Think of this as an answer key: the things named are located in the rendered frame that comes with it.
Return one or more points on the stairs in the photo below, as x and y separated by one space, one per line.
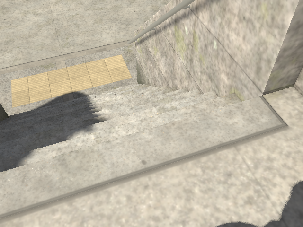
46 132

